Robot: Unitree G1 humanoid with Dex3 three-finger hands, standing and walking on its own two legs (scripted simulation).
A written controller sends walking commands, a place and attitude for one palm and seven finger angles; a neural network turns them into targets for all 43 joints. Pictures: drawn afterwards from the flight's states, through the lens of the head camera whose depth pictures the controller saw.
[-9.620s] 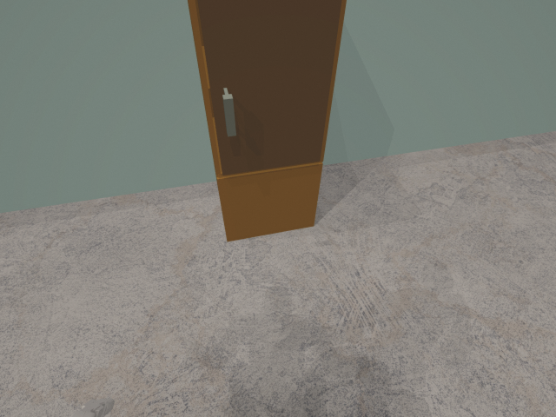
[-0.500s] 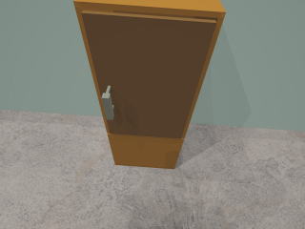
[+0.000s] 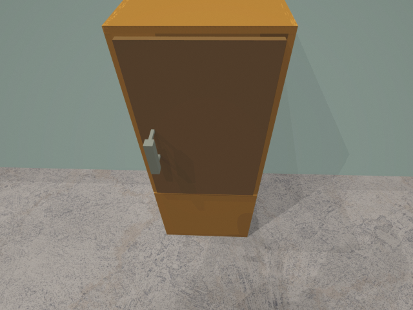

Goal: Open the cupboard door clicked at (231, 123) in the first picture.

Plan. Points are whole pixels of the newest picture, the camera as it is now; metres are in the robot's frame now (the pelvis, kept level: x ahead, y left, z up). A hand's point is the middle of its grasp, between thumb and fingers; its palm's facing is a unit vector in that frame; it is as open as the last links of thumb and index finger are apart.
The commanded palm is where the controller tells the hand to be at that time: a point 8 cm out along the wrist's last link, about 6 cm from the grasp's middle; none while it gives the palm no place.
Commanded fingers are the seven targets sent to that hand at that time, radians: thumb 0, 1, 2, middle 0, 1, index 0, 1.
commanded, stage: look again from close up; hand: left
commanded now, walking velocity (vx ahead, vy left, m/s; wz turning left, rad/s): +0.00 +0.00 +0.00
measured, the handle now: (154, 151) +0.56 +0.19 -0.07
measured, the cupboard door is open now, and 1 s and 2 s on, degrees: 0 0 0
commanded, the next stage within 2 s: raise the hand with hooked fingers in 0.32 s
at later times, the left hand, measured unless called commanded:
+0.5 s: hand out of the picture +0.09 +0.19 -0.13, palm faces +0.17 -0.97 -0.20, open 7.4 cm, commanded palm +0.11 +0.24 -0.07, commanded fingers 0.00 0.78 0.85 -0.21 -0.38 -0.21 -0.38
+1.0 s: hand (107, 302) +0.16 +0.21 -0.07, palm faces +0.09 -0.99 -0.07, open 9.6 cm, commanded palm +0.15 +0.26 -0.06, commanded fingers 0.00 0.20 0.60 -0.25 -0.75 -0.25 -0.75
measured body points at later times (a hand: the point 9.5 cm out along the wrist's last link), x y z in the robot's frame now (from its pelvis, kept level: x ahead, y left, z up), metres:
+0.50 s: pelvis +0.01 +0.00 +0.00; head +0.02 -0.01 +0.45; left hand +0.08 +0.24 -0.11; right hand +0.02 -0.23 -0.15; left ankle -0.01 +0.11 -0.74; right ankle +0.01 -0.11 -0.74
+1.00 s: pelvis -0.03 -0.02 -0.11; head +0.04 +0.00 +0.33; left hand +0.14 +0.26 -0.06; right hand +0.22 -0.24 -0.16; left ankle -0.01 +0.11 -0.74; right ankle +0.01 -0.11 -0.74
